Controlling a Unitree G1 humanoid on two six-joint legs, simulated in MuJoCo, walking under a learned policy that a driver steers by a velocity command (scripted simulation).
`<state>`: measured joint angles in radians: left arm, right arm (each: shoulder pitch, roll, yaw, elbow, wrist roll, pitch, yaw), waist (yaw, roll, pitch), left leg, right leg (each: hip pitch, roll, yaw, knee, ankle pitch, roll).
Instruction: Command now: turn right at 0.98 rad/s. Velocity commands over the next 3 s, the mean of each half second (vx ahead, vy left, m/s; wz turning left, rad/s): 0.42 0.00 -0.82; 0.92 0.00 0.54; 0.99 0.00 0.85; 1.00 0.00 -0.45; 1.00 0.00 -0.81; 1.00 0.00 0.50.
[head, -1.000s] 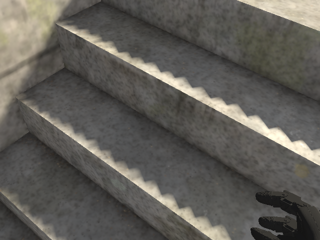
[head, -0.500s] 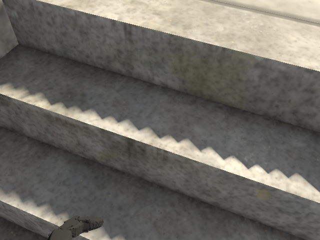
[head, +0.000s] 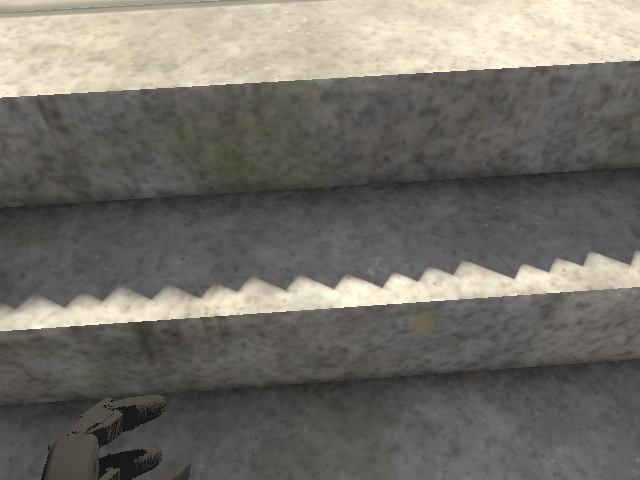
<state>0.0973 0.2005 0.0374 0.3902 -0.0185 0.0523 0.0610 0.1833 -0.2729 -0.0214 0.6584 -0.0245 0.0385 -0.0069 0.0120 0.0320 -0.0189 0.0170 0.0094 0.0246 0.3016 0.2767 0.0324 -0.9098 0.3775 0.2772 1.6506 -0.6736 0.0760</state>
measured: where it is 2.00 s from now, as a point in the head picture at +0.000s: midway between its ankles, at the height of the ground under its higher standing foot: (320, 343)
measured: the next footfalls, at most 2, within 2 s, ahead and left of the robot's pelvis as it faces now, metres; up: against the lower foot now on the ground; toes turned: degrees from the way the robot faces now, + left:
right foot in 0.04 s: +0.08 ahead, -0.10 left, +0.17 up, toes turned +11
left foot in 0.24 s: -0.06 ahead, +0.19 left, -0.03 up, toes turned -19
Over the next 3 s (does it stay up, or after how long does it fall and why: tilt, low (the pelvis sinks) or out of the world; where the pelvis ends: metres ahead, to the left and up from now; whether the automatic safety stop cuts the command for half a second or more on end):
stays up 1.23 -0.16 0.73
